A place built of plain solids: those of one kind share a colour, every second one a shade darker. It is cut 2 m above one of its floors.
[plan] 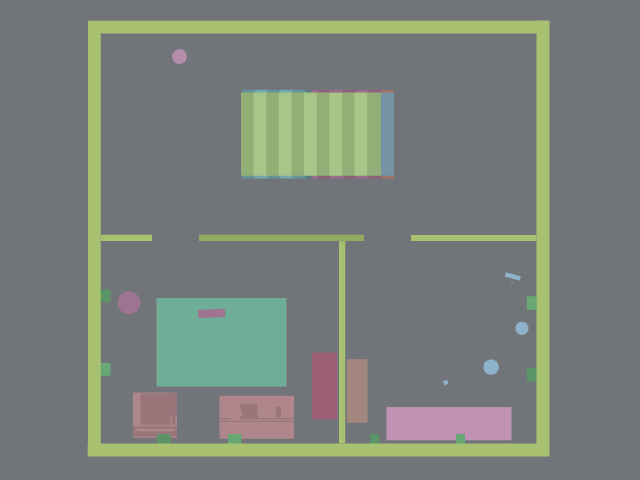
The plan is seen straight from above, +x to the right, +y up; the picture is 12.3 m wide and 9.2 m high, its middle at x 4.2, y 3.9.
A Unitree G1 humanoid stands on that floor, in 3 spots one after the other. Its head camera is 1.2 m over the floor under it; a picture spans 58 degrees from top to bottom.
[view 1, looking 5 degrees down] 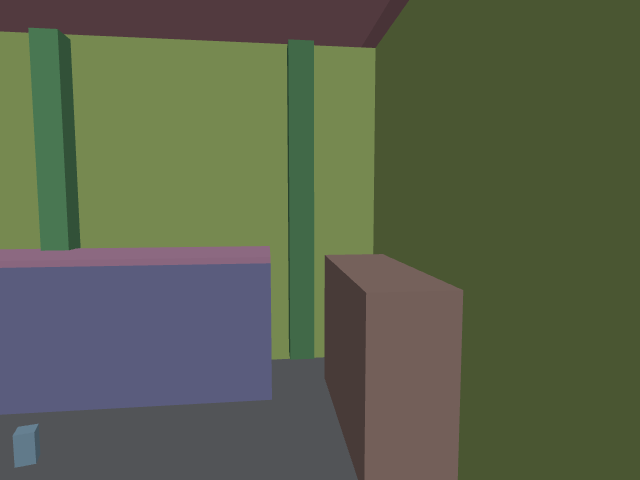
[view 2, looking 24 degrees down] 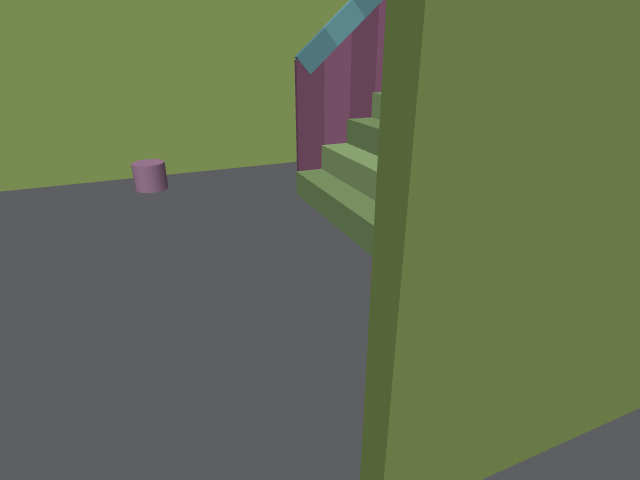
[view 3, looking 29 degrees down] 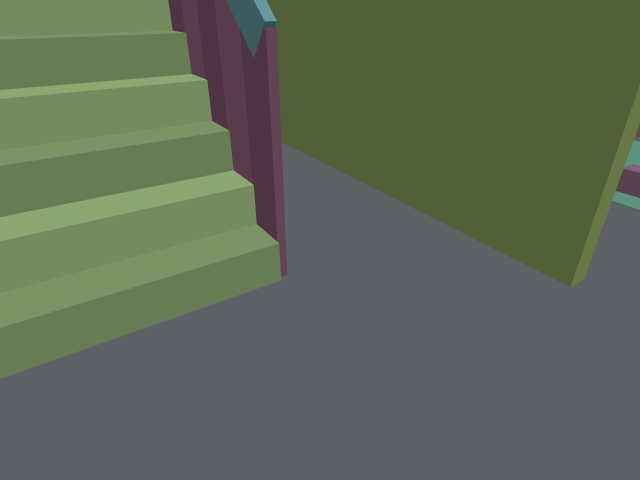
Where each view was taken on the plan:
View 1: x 5.49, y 3.24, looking -97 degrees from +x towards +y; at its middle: wall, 3.28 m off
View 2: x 1.43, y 3.24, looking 67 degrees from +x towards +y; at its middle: ground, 2.95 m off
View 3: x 1.11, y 5.93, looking -33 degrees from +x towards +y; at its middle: ground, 2.48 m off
